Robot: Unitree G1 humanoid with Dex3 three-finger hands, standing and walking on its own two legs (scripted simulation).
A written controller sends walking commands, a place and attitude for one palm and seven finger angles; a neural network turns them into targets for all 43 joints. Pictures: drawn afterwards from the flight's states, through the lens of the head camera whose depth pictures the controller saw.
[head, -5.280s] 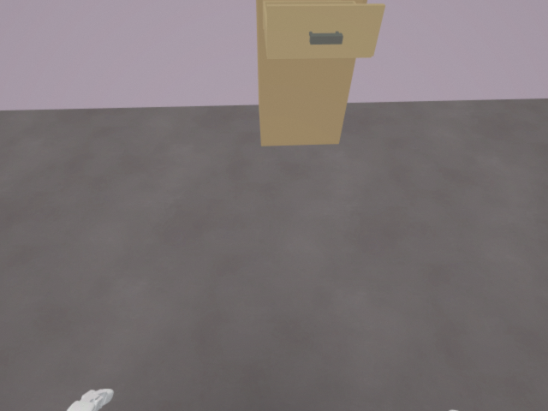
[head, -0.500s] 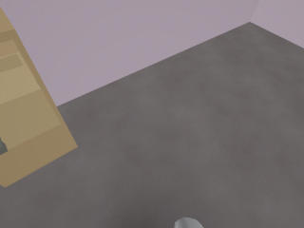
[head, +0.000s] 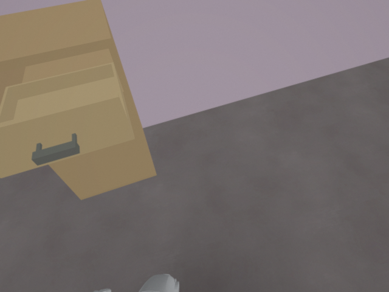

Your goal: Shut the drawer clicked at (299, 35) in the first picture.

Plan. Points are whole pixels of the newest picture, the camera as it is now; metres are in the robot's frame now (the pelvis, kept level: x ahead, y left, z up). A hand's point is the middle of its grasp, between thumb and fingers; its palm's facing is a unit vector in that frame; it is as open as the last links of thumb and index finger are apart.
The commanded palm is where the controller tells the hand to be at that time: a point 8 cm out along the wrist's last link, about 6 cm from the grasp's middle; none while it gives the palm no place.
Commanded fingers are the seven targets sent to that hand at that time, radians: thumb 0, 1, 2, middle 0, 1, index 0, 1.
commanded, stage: turn to face it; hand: left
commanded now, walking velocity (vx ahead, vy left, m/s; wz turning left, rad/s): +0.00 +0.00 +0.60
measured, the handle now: (56, 147) +0.49 +0.42 -0.02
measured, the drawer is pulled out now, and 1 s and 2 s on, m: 0.29 0.29 0.29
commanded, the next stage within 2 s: take the last steps up to it in 0.60 s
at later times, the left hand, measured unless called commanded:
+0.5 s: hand out of the picture -0.01 +0.28 -0.17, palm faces +0.27 -0.93 -0.26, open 7.3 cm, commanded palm none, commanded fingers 0.00 0.90 0.90 -0.20 -0.30 -0.20 -0.30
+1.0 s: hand out of the picture -0.06 +0.19 -0.15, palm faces +0.41 -0.88 -0.25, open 7.2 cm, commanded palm none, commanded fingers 0.00 0.90 0.90 -0.20 -0.30 -0.20 -0.30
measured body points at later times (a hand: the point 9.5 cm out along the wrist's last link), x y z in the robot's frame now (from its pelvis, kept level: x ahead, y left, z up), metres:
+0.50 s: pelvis -0.01 +0.06 +0.00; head +0.02 +0.08 +0.45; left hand -0.02 +0.33 -0.15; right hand +0.14 -0.16 -0.13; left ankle -0.05 +0.14 -0.74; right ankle +0.00 -0.10 -0.67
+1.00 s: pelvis +0.00 +0.01 +0.01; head +0.00 -0.02 +0.46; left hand -0.08 +0.24 -0.13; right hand +0.10 -0.22 -0.16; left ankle -0.08 +0.17 -0.66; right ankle +0.01 -0.07 -0.74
